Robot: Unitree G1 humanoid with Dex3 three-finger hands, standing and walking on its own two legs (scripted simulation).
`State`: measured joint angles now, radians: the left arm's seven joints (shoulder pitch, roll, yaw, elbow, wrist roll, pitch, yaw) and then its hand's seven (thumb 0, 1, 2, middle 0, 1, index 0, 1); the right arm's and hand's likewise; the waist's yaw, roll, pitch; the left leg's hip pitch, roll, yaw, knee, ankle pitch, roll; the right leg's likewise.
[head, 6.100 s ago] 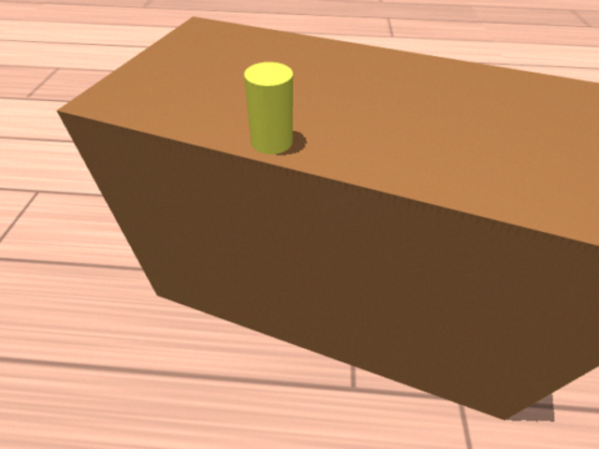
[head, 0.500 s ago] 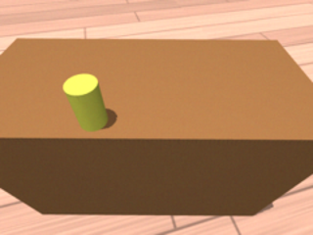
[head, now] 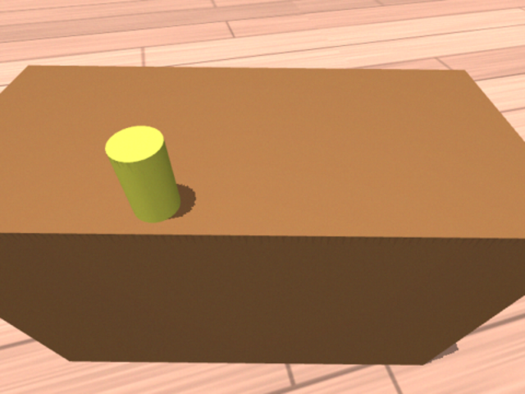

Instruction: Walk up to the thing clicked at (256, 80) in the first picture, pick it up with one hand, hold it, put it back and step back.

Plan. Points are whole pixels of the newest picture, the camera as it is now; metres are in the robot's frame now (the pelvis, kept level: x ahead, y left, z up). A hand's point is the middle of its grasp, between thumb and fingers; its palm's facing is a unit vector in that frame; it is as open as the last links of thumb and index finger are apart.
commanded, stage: stand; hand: left
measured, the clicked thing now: (147, 176) +0.43 +0.20 +0.09
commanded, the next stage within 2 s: rise first in 0.32 s
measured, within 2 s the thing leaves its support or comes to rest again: neither
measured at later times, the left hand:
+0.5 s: hand out of the picture +0.09 +0.25 -0.15, palm faces +0.02 -0.94 -0.34, open 7.8 cm
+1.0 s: hand (101, 346) +0.21 +0.25 -0.03, palm faces +0.22 -0.92 -0.33, open 16.7 cm
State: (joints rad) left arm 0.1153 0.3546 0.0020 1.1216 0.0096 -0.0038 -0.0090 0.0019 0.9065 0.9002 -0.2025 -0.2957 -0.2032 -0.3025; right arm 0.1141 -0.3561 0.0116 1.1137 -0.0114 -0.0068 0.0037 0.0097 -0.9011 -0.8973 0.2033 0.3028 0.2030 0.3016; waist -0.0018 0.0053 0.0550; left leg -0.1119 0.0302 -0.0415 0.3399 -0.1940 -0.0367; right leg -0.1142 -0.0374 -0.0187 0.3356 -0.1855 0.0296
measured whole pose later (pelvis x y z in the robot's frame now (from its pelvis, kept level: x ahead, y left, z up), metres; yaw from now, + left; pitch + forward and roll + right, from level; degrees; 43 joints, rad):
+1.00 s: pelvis +0.01 +0.01 -0.01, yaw -2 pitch -1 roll +0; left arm 0.34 0.28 0.14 0.27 -0.04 -0.09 0.08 0.00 -0.35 0.05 -0.06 -0.05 -0.07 -0.05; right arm 0.25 -0.22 -0.07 0.58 0.03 -0.10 -0.06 0.00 0.31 -0.08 0.06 0.05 0.06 0.05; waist 0.03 0.02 0.00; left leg -0.16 0.03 -0.01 0.43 -0.26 -0.02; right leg -0.17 -0.04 0.02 0.41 -0.24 0.04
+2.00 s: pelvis -0.01 +0.00 -0.01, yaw +0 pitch -5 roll +0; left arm 0.45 0.35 0.32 -0.35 -0.05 -0.32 0.01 -0.02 -0.56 0.02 -0.06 -0.05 -0.06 -0.06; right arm 0.24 -0.22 -0.17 0.65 0.01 -0.15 -0.03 -0.01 0.50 -0.03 0.06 0.05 0.06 0.05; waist 0.05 0.05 0.05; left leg -0.12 0.02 -0.03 0.44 -0.24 -0.03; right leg -0.13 -0.05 -0.01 0.44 -0.23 0.04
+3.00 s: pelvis +0.00 +0.01 -0.01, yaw +0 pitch -2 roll +0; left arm 0.09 0.46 0.51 -0.10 -0.16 -0.27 -0.17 -0.01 -0.58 0.08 -0.06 -0.05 -0.05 -0.07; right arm 0.22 -0.21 -0.13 0.65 0.02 -0.10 -0.06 0.00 0.50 -0.06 0.06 0.05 0.05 0.05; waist 0.03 0.04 0.00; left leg -0.20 0.02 -0.04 0.53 -0.28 -0.03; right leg -0.20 -0.05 -0.02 0.52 -0.28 0.04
